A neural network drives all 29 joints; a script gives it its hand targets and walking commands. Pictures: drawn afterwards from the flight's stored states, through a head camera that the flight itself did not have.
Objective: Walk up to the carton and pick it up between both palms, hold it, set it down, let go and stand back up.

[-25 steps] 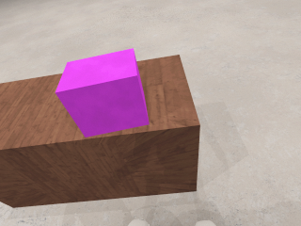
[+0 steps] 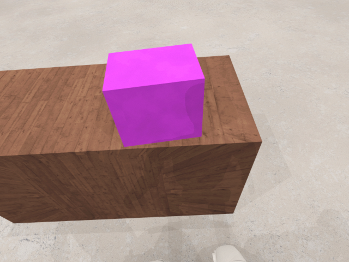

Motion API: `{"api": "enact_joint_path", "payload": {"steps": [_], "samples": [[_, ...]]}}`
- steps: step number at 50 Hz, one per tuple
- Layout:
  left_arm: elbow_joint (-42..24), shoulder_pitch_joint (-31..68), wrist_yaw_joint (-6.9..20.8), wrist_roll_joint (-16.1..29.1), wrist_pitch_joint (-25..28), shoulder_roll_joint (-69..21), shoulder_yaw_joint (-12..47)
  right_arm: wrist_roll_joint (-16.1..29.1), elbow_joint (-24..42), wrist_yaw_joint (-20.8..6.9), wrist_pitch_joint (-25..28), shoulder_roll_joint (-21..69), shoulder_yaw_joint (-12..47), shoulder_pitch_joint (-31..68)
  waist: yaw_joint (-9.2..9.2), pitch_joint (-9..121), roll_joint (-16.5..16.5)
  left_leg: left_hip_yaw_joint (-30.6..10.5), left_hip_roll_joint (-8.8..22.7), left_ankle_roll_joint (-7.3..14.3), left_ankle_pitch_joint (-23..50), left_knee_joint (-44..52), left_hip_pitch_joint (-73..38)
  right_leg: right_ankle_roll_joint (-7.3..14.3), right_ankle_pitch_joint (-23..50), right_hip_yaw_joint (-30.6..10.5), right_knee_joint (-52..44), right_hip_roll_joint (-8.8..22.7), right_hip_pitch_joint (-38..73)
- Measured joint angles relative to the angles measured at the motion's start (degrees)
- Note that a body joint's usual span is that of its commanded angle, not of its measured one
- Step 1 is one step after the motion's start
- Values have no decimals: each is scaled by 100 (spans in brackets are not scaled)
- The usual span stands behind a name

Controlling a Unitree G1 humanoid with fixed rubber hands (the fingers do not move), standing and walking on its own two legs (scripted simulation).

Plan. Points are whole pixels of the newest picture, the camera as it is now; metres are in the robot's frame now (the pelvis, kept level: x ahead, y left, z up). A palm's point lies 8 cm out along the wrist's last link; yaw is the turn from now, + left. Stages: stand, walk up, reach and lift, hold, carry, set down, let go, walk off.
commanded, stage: walk up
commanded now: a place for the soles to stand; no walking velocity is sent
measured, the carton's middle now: (156, 96) +0.62 +0.03 +0.03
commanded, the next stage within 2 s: none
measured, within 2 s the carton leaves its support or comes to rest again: neither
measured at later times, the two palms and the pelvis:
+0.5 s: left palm (58, 256) +0.21 +0.30 -0.08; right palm out of the picture +0.04 -0.32 -0.07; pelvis +0.08 +0.01 +0.03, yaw -3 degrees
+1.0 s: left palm out of the picture +0.18 +0.27 -0.09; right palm out of the picture +0.07 -0.34 -0.09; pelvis +0.06 -0.02 +0.02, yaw -3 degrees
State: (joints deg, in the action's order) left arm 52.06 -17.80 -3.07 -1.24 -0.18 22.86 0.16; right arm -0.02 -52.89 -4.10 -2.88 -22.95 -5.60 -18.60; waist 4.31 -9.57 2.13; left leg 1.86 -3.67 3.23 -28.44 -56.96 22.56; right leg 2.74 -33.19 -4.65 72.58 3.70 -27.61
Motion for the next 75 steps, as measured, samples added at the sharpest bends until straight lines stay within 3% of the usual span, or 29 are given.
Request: {"api": "enact_joint_path", "payload": {"steps": [3,6,8,11,21,24,26,28,30,32,34,38,41,43,45,49,52,58,63,75], "samples": [[-4,162,0,0,31,-28,0,0,-171,111,5,3,0,-143,-4,20,-162,101,-109,0,349,799,-297,38,596,-9,166,-394,-192],[-6,309,1,0,127,-23,-1,0,-218,254,140,5,1,-260,-9,19,-206,107,-198,0,659,1435,-441,38,1047,-18,-93,-486,-224],[-3,358,13,0,146,7,0,0,-232,290,250,5,2,-270,-11,18,-215,120,-199,118,730,1615,-444,37,1187,-20,-366,-487,-224],[-3,429,63,0,144,47,0,0,-183,339,392,6,2,-270,-12,19,-265,156,-199,281,701,1671,-452,38,1223,-21,-818,-475,-223],[-4,839,103,1,73,-41,0,0,81,488,494,17,2,-258,-12,22,-429,276,-208,283,336,1670,-965,37,1288,-22,-2334,-475,-220],[-5,930,103,0,99,-117,0,0,86,505,494,18,3,-199,-14,31,-432,332,-232,268,222,1623,-1037,57,1663,-20,-2947,-475,-130],[-3,994,103,0,135,-157,1,0,42,518,471,19,2,-71,-16,-91,-373,318,-183,226,144,1328,-1039,-13,2416,16,-3114,-499,29],[0,1021,103,0,189,-185,-1,0,12,497,410,38,3,156,-23,-254,-304,154,-123,37,319,355,-748,-129,2301,92,-3068,-550,197],[1,992,103,0,130,-207,-1,0,56,471,347,41,3,329,-20,-252,-309,-44,-120,-9,90,-477,-461,-97,2163,93,-3055,-544,304],[-1,1026,103,0,74,-224,0,0,106,450,345,38,4,432,-13,-249,-332,-249,-95,-9,-47,-627,-376,-42,2118,97,-3056,-470,367],[-3,1095,103,0,45,-230,0,0,145,372,344,36,6,513,-8,-244,-325,-329,26,-10,-54,-325,-389,-69,2142,104,-3057,-421,323],[0,1278,128,0,-48,-227,0,0,127,317,356,37,3,595,-9,-299,-307,-351,163,-43,229,1237,-595,-141,2174,105,-2911,-411,4],[1,1315,155,0,-231,-239,0,0,-84,364,360,118,2,582,-11,-432,-399,-321,157,-262,547,1178,-602,-102,1385,64,-2625,-417,-8],[-1,1312,186,0,-258,-227,-1,0,-190,408,361,127,1,494,-10,-432,-406,-381,183,-267,552,1178,-601,-101,729,66,-2156,-483,-9],[-1,1266,221,0,-259,-167,0,0,-255,461,363,127,1,489,-12,-426,-459,-394,202,-268,547,1178,-593,-102,589,61,-1885,-501,96],[20,1128,232,0,-260,-59,1,0,-256,505,363,129,2,665,-12,-444,-602,-335,239,-405,532,1164,-583,-75,1282,66,-2420,-501,636],[61,1072,235,0,-213,-148,1,0,-255,497,364,129,9,872,-14,-454,-505,-432,344,-410,471,1091,-580,-16,1283,108,-2495,-653,673],[61,1100,245,0,-20,-272,0,0,-257,477,363,128,10,1103,-11,-420,-489,-435,345,-410,21,1065,-582,44,1359,109,-2640,-644,691],[62,1193,260,0,-21,-276,0,0,-400,453,363,128,9,1138,-12,-412,-490,-438,345,-410,831,1464,-644,-2,1407,111,-2645,-647,667],[117,1277,341,0,-40,-276,0,0,-839,377,368,128,10,1139,-12,-195,-491,-453,351,-413,931,1706,-643,-114,1670,110,-3123,-625,781]]}}
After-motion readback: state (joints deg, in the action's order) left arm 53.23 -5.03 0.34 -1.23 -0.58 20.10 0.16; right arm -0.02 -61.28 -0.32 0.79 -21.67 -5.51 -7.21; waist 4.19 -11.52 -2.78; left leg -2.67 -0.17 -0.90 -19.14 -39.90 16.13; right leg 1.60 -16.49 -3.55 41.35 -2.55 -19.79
